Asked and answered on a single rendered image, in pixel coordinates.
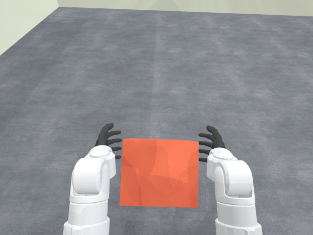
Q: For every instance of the robot left hand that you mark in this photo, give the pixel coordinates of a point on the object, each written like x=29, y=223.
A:
x=104, y=135

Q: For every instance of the left robot forearm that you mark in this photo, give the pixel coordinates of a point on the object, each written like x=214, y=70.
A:
x=89, y=193

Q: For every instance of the carton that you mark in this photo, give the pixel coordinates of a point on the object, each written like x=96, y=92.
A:
x=159, y=173

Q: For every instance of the robot right hand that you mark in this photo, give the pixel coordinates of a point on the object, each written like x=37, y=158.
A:
x=216, y=139

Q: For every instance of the right robot forearm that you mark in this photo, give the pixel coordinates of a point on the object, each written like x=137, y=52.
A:
x=234, y=193

